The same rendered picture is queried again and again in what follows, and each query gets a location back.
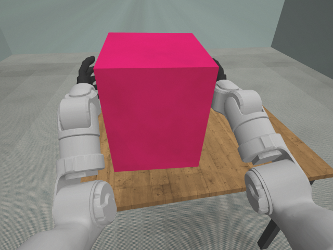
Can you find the robot left hand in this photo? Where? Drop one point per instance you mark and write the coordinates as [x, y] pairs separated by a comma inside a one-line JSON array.
[[85, 72]]

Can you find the table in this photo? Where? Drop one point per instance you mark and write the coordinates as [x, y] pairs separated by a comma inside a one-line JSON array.
[[221, 171]]

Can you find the right robot forearm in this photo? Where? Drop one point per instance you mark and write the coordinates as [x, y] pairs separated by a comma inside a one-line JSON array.
[[258, 142]]

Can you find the robot right upper arm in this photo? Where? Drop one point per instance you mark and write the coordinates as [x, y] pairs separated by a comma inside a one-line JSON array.
[[281, 191]]

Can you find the left robot forearm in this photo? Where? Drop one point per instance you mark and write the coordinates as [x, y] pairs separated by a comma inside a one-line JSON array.
[[78, 135]]

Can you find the carton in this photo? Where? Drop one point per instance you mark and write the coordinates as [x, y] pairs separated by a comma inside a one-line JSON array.
[[155, 92]]

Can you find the robot left upper arm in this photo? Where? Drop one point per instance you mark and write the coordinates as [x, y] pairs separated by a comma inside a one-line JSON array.
[[80, 212]]

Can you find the robot right hand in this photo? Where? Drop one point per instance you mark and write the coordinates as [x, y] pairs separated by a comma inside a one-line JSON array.
[[220, 75]]

